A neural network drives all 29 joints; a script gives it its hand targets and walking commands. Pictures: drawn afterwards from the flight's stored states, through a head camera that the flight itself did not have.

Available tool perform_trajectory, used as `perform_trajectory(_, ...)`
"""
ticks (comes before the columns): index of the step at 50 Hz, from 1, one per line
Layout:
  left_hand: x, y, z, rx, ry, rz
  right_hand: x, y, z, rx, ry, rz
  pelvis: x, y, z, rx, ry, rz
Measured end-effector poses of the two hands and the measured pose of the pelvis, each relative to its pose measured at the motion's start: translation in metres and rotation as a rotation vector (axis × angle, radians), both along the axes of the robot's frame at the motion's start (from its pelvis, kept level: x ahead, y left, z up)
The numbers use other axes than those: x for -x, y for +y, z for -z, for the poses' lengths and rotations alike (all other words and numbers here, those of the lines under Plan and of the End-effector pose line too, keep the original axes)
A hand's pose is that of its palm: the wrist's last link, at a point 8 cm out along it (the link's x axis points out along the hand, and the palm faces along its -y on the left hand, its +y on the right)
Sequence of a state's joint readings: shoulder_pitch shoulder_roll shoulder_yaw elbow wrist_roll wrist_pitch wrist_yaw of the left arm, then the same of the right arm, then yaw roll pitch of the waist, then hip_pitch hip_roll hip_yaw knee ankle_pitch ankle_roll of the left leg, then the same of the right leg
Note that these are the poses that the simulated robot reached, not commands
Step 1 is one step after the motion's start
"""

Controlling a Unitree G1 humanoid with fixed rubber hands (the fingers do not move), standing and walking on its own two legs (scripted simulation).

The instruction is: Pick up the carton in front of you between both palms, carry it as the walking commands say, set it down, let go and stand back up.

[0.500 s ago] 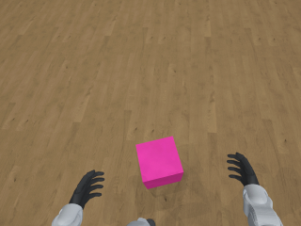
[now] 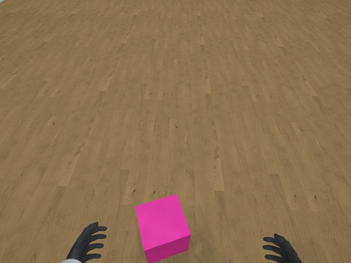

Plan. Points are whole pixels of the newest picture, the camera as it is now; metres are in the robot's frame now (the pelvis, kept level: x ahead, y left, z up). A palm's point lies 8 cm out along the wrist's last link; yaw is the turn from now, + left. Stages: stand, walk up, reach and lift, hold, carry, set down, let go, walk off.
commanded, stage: let go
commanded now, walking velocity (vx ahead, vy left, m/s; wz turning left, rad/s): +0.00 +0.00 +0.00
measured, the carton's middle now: (162, 229) +0.42 +0.08 -0.65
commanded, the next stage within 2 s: stand in 0.24 s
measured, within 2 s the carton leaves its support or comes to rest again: neither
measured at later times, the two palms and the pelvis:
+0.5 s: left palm out of the picture +0.13 +0.30 -0.10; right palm out of the picture +0.12 -0.27 -0.07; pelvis +0.00 +0.02 -0.01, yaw +0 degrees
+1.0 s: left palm out of the picture +0.14 +0.32 -0.11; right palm out of the picture +0.12 -0.27 -0.08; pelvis +0.01 +0.03 +0.00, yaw -1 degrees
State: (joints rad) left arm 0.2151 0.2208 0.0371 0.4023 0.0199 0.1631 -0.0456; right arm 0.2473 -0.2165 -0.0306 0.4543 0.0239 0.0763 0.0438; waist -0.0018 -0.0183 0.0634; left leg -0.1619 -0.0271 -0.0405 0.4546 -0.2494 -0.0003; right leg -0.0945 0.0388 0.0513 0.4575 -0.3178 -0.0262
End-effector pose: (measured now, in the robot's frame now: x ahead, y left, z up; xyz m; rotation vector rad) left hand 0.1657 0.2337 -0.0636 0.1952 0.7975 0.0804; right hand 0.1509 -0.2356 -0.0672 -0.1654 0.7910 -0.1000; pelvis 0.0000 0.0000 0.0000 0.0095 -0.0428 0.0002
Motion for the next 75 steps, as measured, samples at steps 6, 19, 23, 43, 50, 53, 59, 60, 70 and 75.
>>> perform_trajectory(6, 0.006, 0.010, -0.003, -0.024, 0.002, -0.030, -0.001, 0.008, 0.001, 0.003, -0.010, -0.014, 0.006, 0.003, 0.002, 0.004, -0.033, -0.007)
perform_trajectory(19, 0.025, 0.047, 0.021, -0.093, 0.029, -0.044, 0.020, -0.016, 0.008, 0.169, 0.087, -0.003, 0.009, 0.015, 0.006, 0.012, 0.020, -0.005)
perform_trajectory(23, 0.031, 0.062, 0.033, -0.109, 0.081, -0.045, 0.027, -0.033, 0.006, 0.221, 0.128, 0.027, 0.002, 0.019, 0.006, 0.016, 0.037, 0.000)
perform_trajectory(43, 0.019, 0.080, 0.042, -0.142, 0.165, -0.031, 0.019, -0.027, 0.013, 0.220, 0.183, 0.066, -0.016, 0.030, 0.001, 0.015, 0.034, 0.015)
perform_trajectory(50, 0.030, 0.084, 0.042, -0.151, 0.194, -0.036, 0.028, -0.030, 0.015, 0.220, 0.207, 0.075, -0.012, 0.031, 0.000, 0.014, 0.025, 0.015)
perform_trajectory(53, 0.036, 0.085, 0.043, -0.153, 0.207, -0.038, 0.032, -0.032, 0.015, 0.223, 0.218, 0.078, -0.010, 0.030, -0.001, 0.014, 0.022, 0.015)
perform_trajectory(59, 0.048, 0.088, 0.043, -0.157, 0.229, -0.044, 0.041, -0.037, 0.015, 0.228, 0.236, 0.082, -0.005, 0.030, -0.003, 0.014, 0.015, 0.015)
perform_trajectory(60, 0.050, 0.088, 0.043, -0.157, 0.233, -0.044, 0.043, -0.038, 0.015, 0.228, 0.239, 0.082, -0.004, 0.030, -0.003, 0.014, 0.014, 0.015)
perform_trajectory(70, 0.067, 0.093, 0.043, -0.164, 0.265, -0.053, 0.055, -0.042, 0.016, 0.231, 0.268, 0.084, 0.003, 0.029, -0.005, 0.015, 0.006, 0.014)
perform_trajectory(75, 0.073, 0.095, 0.043, -0.167, 0.277, -0.057, 0.060, -0.044, 0.017, 0.231, 0.280, 0.084, 0.006, 0.029, -0.006, 0.016, 0.003, 0.012)
